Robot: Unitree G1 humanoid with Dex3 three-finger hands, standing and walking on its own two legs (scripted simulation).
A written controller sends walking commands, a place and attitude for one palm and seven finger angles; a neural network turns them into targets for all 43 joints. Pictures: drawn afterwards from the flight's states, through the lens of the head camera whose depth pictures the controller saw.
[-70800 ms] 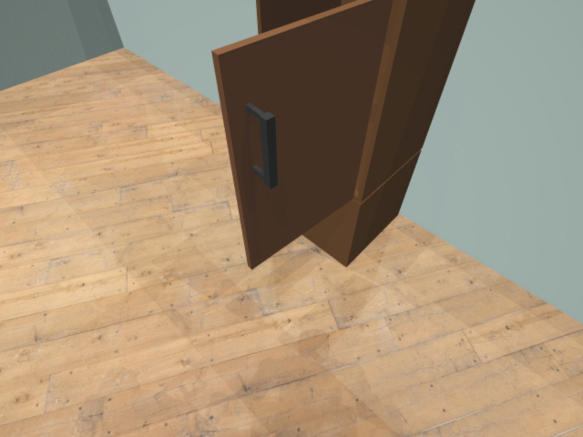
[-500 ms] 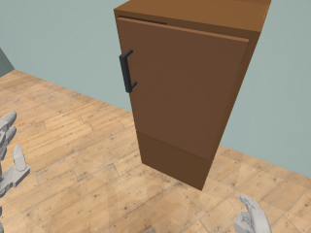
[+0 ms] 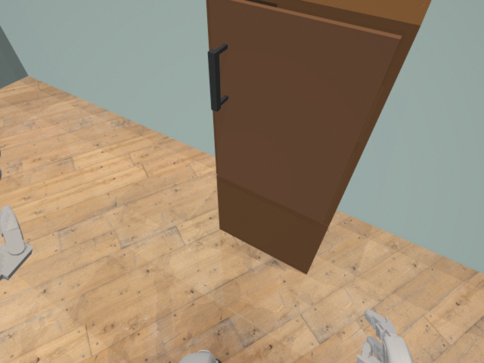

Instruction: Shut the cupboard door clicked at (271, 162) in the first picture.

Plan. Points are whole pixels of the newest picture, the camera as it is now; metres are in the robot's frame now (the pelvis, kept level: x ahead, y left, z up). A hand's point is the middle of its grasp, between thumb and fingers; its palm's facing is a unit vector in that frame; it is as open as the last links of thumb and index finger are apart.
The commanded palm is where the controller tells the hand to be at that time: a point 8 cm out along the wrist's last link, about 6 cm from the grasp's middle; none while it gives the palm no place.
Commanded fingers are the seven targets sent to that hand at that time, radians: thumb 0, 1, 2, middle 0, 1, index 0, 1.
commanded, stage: step back with the hand held close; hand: left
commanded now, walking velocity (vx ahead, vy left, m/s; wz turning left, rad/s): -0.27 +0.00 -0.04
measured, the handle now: (219, 78) +0.74 +0.12 +0.09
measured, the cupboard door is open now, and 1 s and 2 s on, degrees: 0 0 0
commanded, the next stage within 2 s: stop stepping back and stand still in 0.40 s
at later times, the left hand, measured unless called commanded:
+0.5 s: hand out of the picture +0.08 +0.29 +0.18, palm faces +0.51 -0.76 -0.41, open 7.4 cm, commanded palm +0.04 +0.32 +0.19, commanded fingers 0.00 0.90 0.90 -0.20 -0.30 -0.20 -0.30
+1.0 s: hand out of the picture +0.04 +0.32 +0.17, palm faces +0.48 -0.80 -0.37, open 7.4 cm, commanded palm -0.02 +0.34 +0.19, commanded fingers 0.00 0.90 0.90 -0.20 -0.30 -0.20 -0.30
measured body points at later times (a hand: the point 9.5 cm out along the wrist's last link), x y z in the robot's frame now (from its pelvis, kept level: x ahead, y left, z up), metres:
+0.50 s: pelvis -0.09 +0.02 +0.00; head -0.10 +0.04 +0.45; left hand +0.05 +0.33 +0.21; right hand +0.07 -0.22 -0.08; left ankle -0.03 +0.12 -0.72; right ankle -0.03 -0.12 -0.72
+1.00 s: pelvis -0.17 +0.04 +0.01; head -0.20 +0.06 +0.45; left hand +0.01 +0.35 +0.19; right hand -0.06 -0.22 -0.08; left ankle -0.12 +0.14 -0.72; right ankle -0.21 -0.07 -0.72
